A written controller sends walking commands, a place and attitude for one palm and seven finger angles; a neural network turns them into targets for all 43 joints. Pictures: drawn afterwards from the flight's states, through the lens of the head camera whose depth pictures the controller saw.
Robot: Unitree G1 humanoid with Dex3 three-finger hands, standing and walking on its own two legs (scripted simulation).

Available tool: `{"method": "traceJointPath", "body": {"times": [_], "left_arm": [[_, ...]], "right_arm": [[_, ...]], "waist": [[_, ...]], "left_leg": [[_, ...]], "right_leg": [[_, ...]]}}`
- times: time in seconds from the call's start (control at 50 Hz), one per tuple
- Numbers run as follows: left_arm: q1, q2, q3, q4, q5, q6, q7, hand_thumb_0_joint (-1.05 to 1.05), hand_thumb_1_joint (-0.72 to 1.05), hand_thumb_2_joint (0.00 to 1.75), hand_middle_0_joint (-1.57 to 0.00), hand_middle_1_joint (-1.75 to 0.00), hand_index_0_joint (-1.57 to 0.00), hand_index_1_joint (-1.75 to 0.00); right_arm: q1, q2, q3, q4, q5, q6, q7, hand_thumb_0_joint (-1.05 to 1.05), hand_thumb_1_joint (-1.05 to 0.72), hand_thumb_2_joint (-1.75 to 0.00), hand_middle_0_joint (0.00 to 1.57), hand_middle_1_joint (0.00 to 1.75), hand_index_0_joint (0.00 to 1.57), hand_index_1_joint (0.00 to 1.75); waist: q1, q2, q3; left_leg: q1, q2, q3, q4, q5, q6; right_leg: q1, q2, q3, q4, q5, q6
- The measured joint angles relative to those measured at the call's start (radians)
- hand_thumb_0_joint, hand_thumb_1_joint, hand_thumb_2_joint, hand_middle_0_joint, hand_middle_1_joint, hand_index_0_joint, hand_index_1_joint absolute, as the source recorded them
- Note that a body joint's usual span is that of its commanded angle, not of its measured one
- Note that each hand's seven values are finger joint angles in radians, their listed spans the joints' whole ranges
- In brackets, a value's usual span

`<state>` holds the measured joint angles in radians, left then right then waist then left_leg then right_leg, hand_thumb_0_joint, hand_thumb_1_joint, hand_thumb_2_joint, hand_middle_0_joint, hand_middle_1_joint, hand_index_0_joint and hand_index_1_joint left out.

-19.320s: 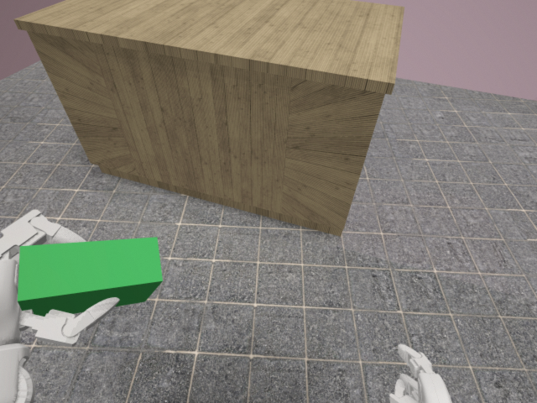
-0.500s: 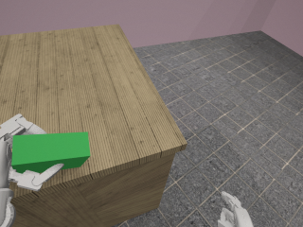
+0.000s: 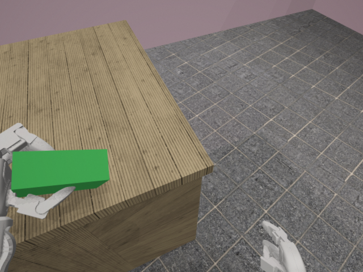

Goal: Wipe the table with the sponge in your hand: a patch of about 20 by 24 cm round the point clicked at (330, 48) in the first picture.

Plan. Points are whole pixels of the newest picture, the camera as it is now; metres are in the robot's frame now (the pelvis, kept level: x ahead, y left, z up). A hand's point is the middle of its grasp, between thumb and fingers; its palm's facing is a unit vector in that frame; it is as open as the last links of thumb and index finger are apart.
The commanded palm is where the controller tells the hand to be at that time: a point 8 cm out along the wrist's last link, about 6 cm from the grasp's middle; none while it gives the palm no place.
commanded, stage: come to a stop and stand still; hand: left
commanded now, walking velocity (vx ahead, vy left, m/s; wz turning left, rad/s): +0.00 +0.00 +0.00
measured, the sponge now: (76, 172) +0.25 +0.20 +0.14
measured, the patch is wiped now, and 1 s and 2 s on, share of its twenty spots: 0.00 0.00 0.00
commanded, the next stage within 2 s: look again from close up in 0.38 s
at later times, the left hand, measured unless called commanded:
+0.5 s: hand (44, 181) +0.23 +0.25 +0.14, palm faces +0.36 -0.85 -0.38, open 9.3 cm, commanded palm +0.17 +0.28 +0.18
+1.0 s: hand (17, 186) +0.22 +0.28 +0.15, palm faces +0.40 -0.85 -0.35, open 9.3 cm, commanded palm +0.16 +0.31 +0.18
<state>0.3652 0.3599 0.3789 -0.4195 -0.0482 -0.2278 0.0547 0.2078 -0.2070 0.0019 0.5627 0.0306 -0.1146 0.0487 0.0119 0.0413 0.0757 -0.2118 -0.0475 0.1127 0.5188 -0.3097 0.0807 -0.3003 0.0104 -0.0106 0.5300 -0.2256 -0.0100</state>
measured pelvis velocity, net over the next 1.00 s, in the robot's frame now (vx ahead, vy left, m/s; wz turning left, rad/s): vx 0.00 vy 0.02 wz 0.02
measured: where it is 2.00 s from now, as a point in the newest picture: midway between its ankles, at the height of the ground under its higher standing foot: outside the picture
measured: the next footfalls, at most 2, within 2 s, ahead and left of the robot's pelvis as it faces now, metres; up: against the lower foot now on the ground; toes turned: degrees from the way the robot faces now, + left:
left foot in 1.90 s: +0.05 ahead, +0.03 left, +0.00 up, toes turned -8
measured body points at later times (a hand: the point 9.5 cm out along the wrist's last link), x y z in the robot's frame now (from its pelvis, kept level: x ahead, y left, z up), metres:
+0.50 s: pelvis +0.02 -0.01 +0.01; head +0.05 +0.01 +0.45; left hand +0.21 +0.29 +0.17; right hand +0.22 -0.23 -0.06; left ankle -0.02 +0.06 -0.73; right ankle +0.04 -0.11 -0.73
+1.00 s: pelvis +0.00 +0.02 +0.00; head +0.02 +0.05 +0.45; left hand +0.19 +0.32 +0.17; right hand +0.18 -0.19 -0.07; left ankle -0.02 +0.06 -0.73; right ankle +0.04 -0.11 -0.73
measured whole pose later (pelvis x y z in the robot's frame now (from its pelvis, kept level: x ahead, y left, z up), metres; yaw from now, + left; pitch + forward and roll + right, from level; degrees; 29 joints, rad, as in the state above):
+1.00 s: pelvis +0.00 +0.02 +0.00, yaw +1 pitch -2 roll -1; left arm 0.39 0.36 0.35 -0.45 -0.03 -0.19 0.09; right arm 0.22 -0.18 0.02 0.57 0.01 -0.10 -0.02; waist 0.04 -0.05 0.09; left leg -0.14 -0.08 0.10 0.45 -0.28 0.11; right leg -0.22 -0.01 -0.02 0.45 -0.19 0.01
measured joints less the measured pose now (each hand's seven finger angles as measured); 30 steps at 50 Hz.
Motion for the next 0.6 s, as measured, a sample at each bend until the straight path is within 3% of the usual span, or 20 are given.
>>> {"method": "traceJointPath", "body": {"times": [0.06, 0.16, 0.28, 0.42, 0.6], "left_arm": [[0.123, -0.003, -0.070, -0.033, 0.006, 0.005, -0.021, -0.01, -0.42, 1.04, -0.79, -1.39, -0.80, -1.39], [0.078, 0.041, -0.027, -0.051, -0.015, 0.015, -0.001, -0.02, -0.43, 1.04, -0.80, -1.37, -0.81, -1.38], [0.005, 0.042, 0.041, -0.071, -0.011, 0.005, 0.040, -0.01, -0.43, 1.04, -0.80, -1.38, -0.81, -1.38], [0.077, 0.015, -0.013, -0.043, -0.007, 0.014, 0.034, -0.01, -0.43, 1.04, -0.79, -1.38, -0.80, -1.39], [0.061, 0.004, -0.032, -0.055, 0.001, 0.052, 0.040, -0.01, -0.43, 1.04, -0.79, -1.38, -0.81, -1.39]], "right_arm": [[0.010, 0.021, 0.012, 0.016, -0.005, 0.017, -0.026, 0.01, -0.90, -0.90, 0.20, 0.30, 0.20, 0.30], [0.023, 0.019, 0.018, 0.026, -0.012, 0.014, -0.061, 0.01, -0.90, -0.90, 0.20, 0.30, 0.20, 0.30], [-0.029, -0.026, -0.006, 0.021, -0.010, -0.008, -0.060, 0.01, -0.90, -0.90, 0.20, 0.30, 0.20, 0.30], [-0.063, -0.016, -0.011, -0.005, -0.006, 0.012, -0.065, 0.01, -0.90, -0.90, 0.20, 0.30, 0.20, 0.30], [-0.036, 0.009, 0.014, -0.009, -0.011, 0.014, -0.076, 0.01, -0.90, -0.90, 0.20, 0.30, 0.20, 0.30]], "waist": [[-0.013, -0.030, -0.011], [0.010, -0.087, 0.006], [0.008, -0.059, 0.004], [-0.006, -0.051, -0.032], [0.030, -0.078, -0.002]], "left_leg": [[0.006, 0.010, -0.006, -0.010, -0.005, -0.013], [0.008, 0.026, -0.036, -0.010, -0.008, -0.026], [0.014, 0.035, -0.041, -0.001, -0.020, -0.028], [0.032, 0.025, -0.029, -0.031, -0.012, -0.018], [0.044, 0.014, -0.037, -0.038, 0.003, -0.005]], "right_leg": [[0.009, 0.010, -0.006, -0.015, -0.005, -0.010], [0.031, 0.025, -0.035, -0.041, -0.004, -0.028], [0.050, 0.033, -0.040, -0.062, 0.000, -0.026], [0.058, 0.026, -0.027, -0.075, 0.003, -0.015], [0.079, 0.014, -0.034, -0.094, 0.021, -0.004]]}}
